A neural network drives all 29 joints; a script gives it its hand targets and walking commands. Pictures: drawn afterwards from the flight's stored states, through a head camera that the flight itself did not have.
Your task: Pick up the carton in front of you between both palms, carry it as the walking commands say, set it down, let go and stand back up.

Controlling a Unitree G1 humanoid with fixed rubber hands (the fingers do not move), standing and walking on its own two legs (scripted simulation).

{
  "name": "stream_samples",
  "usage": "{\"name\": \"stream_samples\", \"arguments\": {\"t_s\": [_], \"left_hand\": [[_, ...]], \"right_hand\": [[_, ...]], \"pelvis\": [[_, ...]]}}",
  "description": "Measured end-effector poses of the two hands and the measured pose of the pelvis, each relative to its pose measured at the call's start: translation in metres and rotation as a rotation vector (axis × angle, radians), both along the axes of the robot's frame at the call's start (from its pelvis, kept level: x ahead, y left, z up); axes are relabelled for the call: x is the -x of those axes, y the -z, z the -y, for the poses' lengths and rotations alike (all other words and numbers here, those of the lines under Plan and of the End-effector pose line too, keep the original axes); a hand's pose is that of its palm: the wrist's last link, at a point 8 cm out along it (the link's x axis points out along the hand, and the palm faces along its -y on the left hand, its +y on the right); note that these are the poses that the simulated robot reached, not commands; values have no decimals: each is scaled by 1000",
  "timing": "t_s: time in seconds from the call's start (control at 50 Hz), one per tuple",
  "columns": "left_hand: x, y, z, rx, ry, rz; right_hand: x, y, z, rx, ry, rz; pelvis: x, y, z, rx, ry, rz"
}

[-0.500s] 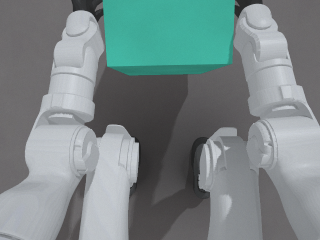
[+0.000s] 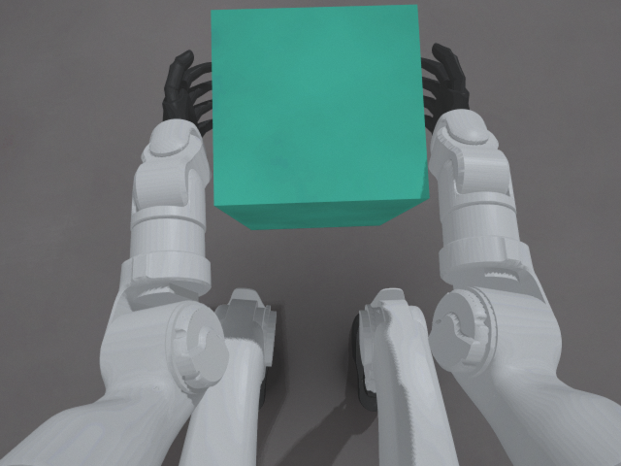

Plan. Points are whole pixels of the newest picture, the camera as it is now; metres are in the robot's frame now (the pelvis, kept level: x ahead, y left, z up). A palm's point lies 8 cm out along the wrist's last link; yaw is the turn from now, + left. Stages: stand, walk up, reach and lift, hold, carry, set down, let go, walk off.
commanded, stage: reach and lift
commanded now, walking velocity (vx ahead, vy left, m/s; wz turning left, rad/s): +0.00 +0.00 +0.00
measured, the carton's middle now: (315, 143) +0.51 +0.00 -0.13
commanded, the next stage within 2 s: none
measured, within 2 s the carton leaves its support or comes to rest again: neither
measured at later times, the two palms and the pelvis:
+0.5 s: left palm (109, 87) +0.46 +0.15 +0.11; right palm (540, 86) +0.46 -0.15 +0.10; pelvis +0.05 +0.00 +0.14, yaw -1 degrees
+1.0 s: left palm out of the picture +0.41 +0.15 +0.26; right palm out of the picture +0.41 -0.15 +0.25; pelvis +0.09 +0.00 +0.26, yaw -1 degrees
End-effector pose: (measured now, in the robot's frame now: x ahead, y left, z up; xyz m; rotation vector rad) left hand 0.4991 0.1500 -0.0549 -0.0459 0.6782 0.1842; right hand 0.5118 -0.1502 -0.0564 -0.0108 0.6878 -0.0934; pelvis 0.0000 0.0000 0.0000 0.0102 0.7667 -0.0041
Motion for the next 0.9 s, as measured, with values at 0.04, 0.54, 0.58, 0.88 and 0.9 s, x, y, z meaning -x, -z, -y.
{"name": "stream_samples", "arguments": {"t_s": [0.04,0.54,0.58,0.88,0.9], "left_hand": [[2,-11,1,1,4,1],[46,-175,4,2,26,-10],[50,-187,4,3,30,-11],[77,-276,4,1,50,-5],[79,-282,4,1,51,-5]], "right_hand": [[3,-10,2,-2,6,1],[56,-173,4,-19,39,-10],[60,-185,4,-19,44,-11],[92,-274,4,-19,59,-5],[94,-280,4,-19,59,-4]], "pelvis": [[-3,-8,0,2,0,3],[-51,-146,2,3,8,212],[-55,-158,2,5,8,237],[-84,-235,-1,12,12,468],[-86,-239,-1,12,12,486]]}}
